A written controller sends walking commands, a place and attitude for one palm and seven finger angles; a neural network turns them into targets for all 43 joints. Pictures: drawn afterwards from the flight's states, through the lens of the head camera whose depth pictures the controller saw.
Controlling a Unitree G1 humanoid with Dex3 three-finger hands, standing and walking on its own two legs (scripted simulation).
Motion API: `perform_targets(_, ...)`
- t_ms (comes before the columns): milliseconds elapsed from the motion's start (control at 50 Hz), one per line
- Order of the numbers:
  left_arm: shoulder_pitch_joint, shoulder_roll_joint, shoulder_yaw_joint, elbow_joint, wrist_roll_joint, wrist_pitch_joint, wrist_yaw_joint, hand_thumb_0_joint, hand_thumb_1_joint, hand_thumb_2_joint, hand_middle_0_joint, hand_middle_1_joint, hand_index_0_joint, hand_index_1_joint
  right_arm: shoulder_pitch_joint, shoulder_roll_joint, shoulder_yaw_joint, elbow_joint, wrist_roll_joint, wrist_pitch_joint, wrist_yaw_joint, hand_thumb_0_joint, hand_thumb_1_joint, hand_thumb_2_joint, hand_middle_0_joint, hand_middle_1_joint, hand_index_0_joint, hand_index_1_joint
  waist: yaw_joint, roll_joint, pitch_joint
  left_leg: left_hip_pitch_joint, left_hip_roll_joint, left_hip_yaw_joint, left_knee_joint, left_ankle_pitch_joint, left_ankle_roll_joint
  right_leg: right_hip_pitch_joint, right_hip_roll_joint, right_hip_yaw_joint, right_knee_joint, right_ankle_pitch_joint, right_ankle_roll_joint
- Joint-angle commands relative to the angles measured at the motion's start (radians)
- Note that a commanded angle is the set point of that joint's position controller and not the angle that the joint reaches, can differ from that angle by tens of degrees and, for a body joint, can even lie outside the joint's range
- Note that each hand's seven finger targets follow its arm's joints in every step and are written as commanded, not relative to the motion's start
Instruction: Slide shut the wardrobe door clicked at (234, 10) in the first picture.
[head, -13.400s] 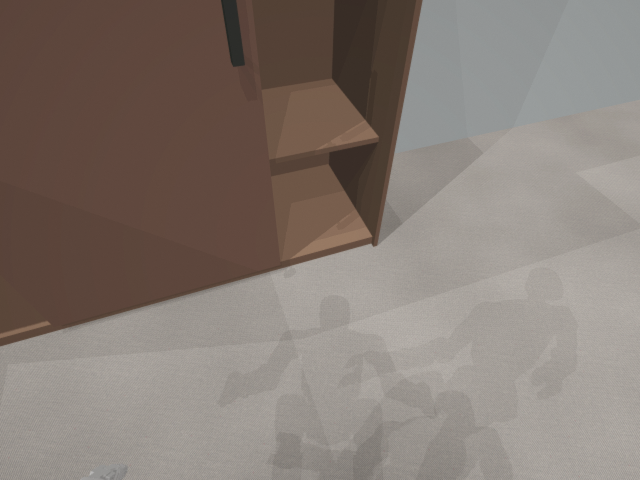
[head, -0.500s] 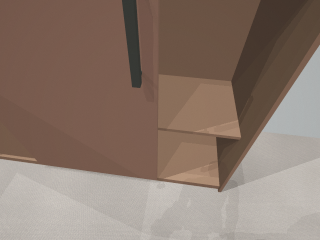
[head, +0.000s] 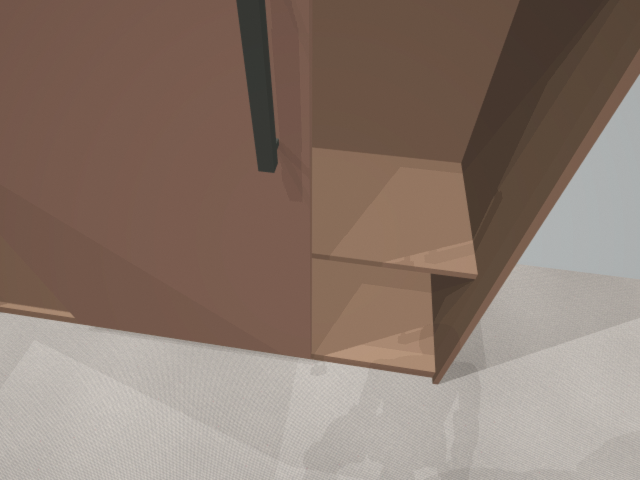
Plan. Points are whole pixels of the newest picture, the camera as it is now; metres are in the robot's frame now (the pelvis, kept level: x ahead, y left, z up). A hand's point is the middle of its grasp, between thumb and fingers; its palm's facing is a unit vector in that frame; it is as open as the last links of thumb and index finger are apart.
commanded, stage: look again from close up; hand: left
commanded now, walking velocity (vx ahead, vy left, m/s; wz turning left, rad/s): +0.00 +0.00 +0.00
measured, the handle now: (262, 64) +0.57 +0.12 +0.24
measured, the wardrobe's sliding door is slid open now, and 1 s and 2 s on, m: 0.40 0.40 0.40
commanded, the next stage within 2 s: shuffle to correct the standing spot in 0.12 s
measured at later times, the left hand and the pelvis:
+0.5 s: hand out of the picture -0.03 +0.15 -0.19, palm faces +0.10 -0.99 -0.12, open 7.4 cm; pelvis +0.02 +0.00 -0.01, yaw -2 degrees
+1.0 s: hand (232, 466) +0.17 +0.14 -0.17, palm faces +0.02 -0.97 -0.25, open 7.2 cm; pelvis +0.09 -0.04 -0.01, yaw -1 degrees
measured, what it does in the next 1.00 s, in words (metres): steps on the spot: right foot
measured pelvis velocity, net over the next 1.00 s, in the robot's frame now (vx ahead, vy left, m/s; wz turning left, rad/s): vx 0.09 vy -0.04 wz -0.02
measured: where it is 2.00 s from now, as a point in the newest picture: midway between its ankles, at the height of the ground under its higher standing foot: outside the picture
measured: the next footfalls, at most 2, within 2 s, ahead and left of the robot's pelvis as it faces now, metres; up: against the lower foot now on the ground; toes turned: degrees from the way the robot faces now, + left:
right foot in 0.80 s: +0.17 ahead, -0.11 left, +0.00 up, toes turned -4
left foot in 1.20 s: +0.14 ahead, +0.10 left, +0.00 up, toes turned +2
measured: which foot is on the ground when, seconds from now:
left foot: down 0.00-0.82, up 0.84-1.00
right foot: down 0.00-0.50, up 0.52-0.78, down 0.80-1.00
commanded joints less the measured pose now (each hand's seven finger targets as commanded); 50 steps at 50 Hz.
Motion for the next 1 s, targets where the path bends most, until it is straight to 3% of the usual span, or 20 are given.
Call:
perform_targets(0,0.090,0.081,0.013,-0.019,0.001,-0.013,0.006,0.000,0.900,0.900,-0.200,-0.300,-0.200,-0.300,0.086,-0.079,-0.017,-0.011,0.000,-0.010,0.000,0.000,-0.900,-0.900,0.200,0.300,0.200,0.300,-0.001,0.002,0.052,-0.106,0.082,-0.075,-0.084,0.090,0.027,0.036,-0.113,0.140,-0.102,0.069,-0.010)
perform_targets(200,0.096,0.078,0.014,-0.018,0.000,-0.015,0.006,0.000,0.900,0.900,-0.200,-0.300,-0.200,-0.300,0.096,-0.072,-0.016,-0.011,-0.001,-0.010,-0.001,0.000,-0.900,-0.900,0.200,0.300,0.200,0.300,0.000,-0.004,0.056,-0.115,0.081,-0.077,-0.082,0.097,0.025,0.043,-0.115,0.135,-0.107,0.068,-0.011)
perform_targets(240,0.105,0.082,0.020,-0.013,0.004,-0.012,0.002,0.000,0.900,0.900,-0.200,-0.300,-0.200,-0.300,0.108,-0.076,-0.019,-0.006,-0.007,-0.004,0.001,0.000,-0.900,-0.900,0.200,0.300,0.200,0.300,0.002,-0.003,0.057,-0.114,0.070,-0.055,-0.058,-0.010,0.025,0.027,-0.115,0.155,-0.116,-0.078,-0.024)
perform_targets(320,0.140,0.114,0.051,-0.023,0.009,0.001,-0.005,0.000,0.900,0.900,-0.200,-0.300,-0.200,-0.300,0.107,-0.069,-0.029,-0.032,-0.015,0.009,0.010,0.000,-0.900,-0.900,0.200,0.300,0.200,0.300,0.019,-0.075,0.117,-0.229,0.023,0.011,0.082,-0.157,0.026,-0.015,-0.169,0.305,-0.211,-0.412,-0.081)
perform_targets(380,0.139,0.131,0.072,-0.039,0.011,0.002,-0.002,0.000,0.900,0.900,-0.200,-0.300,-0.200,-0.300,0.131,-0.055,-0.033,-0.046,-0.016,0.006,0.012,0.000,-0.900,-0.900,0.200,0.300,0.200,0.300,0.003,-0.114,0.106,-0.215,0.039,0.039,0.181,-0.141,0.027,-0.070,-0.238,0.392,-0.269,-0.490,-0.139)
perform_targets(440,0.084,0.105,0.072,-0.061,0.011,-0.001,-0.010,0.000,0.900,0.900,-0.200,-0.300,-0.200,-0.300,0.196,-0.047,-0.030,-0.029,-0.016,-0.013,0.014,0.000,-0.900,-0.900,0.200,0.300,0.200,0.300,-0.035,0.013,0.108,-0.068,0.051,0.015,-0.008,-0.124,0.039,-0.182,-0.151,0.273,-0.125,-0.340,-0.121)
perform_targets(460,0.070,0.077,0.067,-0.069,0.012,-0.002,-0.017,0.000,0.900,0.900,-0.200,-0.300,-0.200,-0.300,0.232,-0.069,-0.034,-0.012,-0.019,-0.022,0.010,0.000,-0.900,-0.900,0.200,0.300,0.200,0.300,-0.042,0.127,0.120,-0.037,0.114,-0.080,-0.091,-0.154,0.063,-0.219,-0.064,0.183,0.008,-0.270,-0.090)
perform_targets(480,0.038,0.050,0.062,-0.083,0.014,-0.004,-0.024,0.000,0.900,0.900,-0.200,-0.300,-0.200,-0.300,0.279,-0.114,-0.047,-0.001,-0.019,-0.026,0.004,0.000,-0.900,-0.900,0.200,0.300,0.200,0.300,-0.059,0.290,0.141,-0.005,0.240,-0.241,-0.195,-0.201,0.123,-0.301,0.009,0.038,0.213,-0.212,-0.054)
perform_targets(500,-0.011,0.041,0.056,-0.108,0.022,-0.009,-0.025,0.000,0.900,0.900,-0.200,-0.300,-0.200,-0.300,0.300,-0.132,-0.050,-0.003,-0.021,-0.029,-0.005,0.000,-0.900,-0.900,0.200,0.300,0.200,0.300,-0.074,0.314,0.189,0.051,0.334,-0.361,-0.260,-0.126,0.197,-0.443,0.018,-0.001,0.376,-0.273,-0.038)
perform_targets(540,-0.052,0.040,0.056,-0.116,0.024,-0.018,-0.031,0.000,0.900,0.900,-0.200,-0.300,-0.200,-0.300,0.281,-0.112,-0.041,-0.014,-0.022,-0.040,-0.006,0.000,-0.900,-0.900,0.200,0.300,0.200,0.300,-0.062,0.122,0.163,0.081,0.353,-0.327,-0.218,0.143,0.249,-0.487,-0.046,0.051,0.561,-0.258,-0.038)
perform_targets(600,-0.061,0.023,0.056,-0.117,0.018,-0.016,-0.041,0.000,0.900,0.900,-0.200,-0.300,-0.200,-0.300,0.244,-0.117,-0.038,-0.018,-0.023,-0.058,-0.010,0.000,-0.900,-0.900,0.200,0.300,0.200,0.300,-0.029,0.098,0.096,0.115,0.289,-0.168,-0.180,0.421,0.221,-0.446,-0.062,0.028,0.543,-0.188,-0.015)
perform_targets(680,-0.106,0.028,0.055,-0.132,0.012,-0.016,-0.044,0.000,0.900,0.900,-0.200,-0.300,-0.200,-0.300,0.227,-0.129,-0.047,-0.007,-0.027,-0.049,-0.006,0.000,-0.900,-0.900,0.200,0.300,0.200,0.300,-0.027,0.148,0.101,0.047,0.245,-0.073,-0.140,0.458,0.181,-0.272,-0.041,-0.023,0.293,-0.172,-0.024)
perform_targets(740,0.055,0.058,0.062,-0.077,0.015,-0.029,-0.034,0.000,0.900,0.900,-0.200,-0.300,-0.200,-0.300,0.200,-0.137,-0.049,-0.007,-0.010,-0.037,-0.004,0.000,-0.900,-0.900,0.200,0.300,0.200,0.300,0.049,0.076,0.016,-0.017,0.180,0.002,0.052,0.503,0.108,0.032,-0.019,-0.042,0.036,0.094,-0.012)
perform_targets(760,0.143,0.112,0.068,-0.046,0.016,-0.041,-0.021,0.000,0.900,0.900,-0.200,-0.300,-0.200,-0.300,0.209,-0.113,-0.046,-0.009,0.000,-0.040,0.003,0.000,-0.900,-0.900,0.200,0.300,0.200,0.300,0.076,-0.010,-0.068,-0.111,0.146,0.018,0.165,0.386,0.066,0.226,-0.106,0.055,0.032,0.307,-0.022)
perform_targets(780,0.188,0.192,0.081,-0.028,0.014,-0.048,-0.001,0.000,0.900,0.900,-0.200,-0.300,-0.200,-0.300,0.243,-0.057,-0.037,-0.020,0.007,-0.041,0.007,0.000,-0.900,-0.900,0.200,0.300,0.200,0.300,0.068,-0.190,-0.161,-0.290,0.038,0.067,0.341,-0.007,0.017,0.422,-0.335,0.314,0.030,0.739,-0.087)
perform_targets(800,0.203,0.232,0.079,-0.026,0.002,-0.041,0.002,0.000,0.900,0.900,-0.200,-0.300,-0.200,-0.300,0.244,-0.070,-0.045,-0.026,0.015,-0.029,-0.004,0.000,-0.900,-0.900,0.200,0.300,0.200,0.300,0.057,-0.214,-0.202,-0.240,0.018,0.025,0.496,-0.335,-0.001,0.352,-0.446,0.353,-0.001,1.040,-0.182)
perform_targets(820,0.137,0.229,0.077,-0.038,0.003,-0.038,0.007,0.000,0.900,0.900,-0.200,-0.300,-0.200,-0.300,0.191,-0.069,-0.050,-0.031,0.016,-0.013,-0.006,0.000,-0.900,-0.900,0.200,0.300,0.200,0.300,0.054,-0.244,-0.167,-0.239,0.043,-0.031,0.563,-0.353,-0.005,0.240,-0.433,0.361,-0.007,1.037,-0.217)
perform_targets(840,0.067,0.201,0.069,-0.056,0.008,-0.030,0.014,0.000,0.900,0.900,-0.200,-0.300,-0.200,-0.300,0.148,-0.058,-0.052,-0.035,0.017,-0.002,-0.006,0.000,-0.900,-0.900,0.200,0.300,0.200,0.300,0.041,-0.182,-0.097,-0.271,0.056,-0.046,0.591,-0.330,-0.007,0.169,-0.413,0.308,-0.009,0.973,-0.223)
perform_targets(900,-0.026,0.173,0.065,-0.091,0.015,-0.011,0.023,0.000,0.900,0.900,-0.200,-0.300,-0.200,-0.300,0.121,-0.019,-0.053,-0.033,0.010,0.038,0.006,0.000,-0.900,-0.900,0.200,0.300,0.200,0.300,-0.001,-0.083,-0.053,-0.231,0.047,-0.015,0.530,-0.232,-0.024,0.002,-0.339,0.170,-0.061,0.751,-0.170)
perform_targets(980,-0.051,0.188,0.079,-0.114,0.022,0.008,0.020,0.000,0.900,0.900,-0.200,-0.300,-0.200,-0.300,0.075,-0.038,-0.066,-0.069,0.000,0.064,0.017,0.000,-0.900,-0.900,0.200,0.300,0.200,0.300,0.003,-0.103,-0.043,-0.219,0.034,0.007,0.462,-0.154,-0.038,-0.070,-0.321,0.179,-0.129,0.414,-0.165)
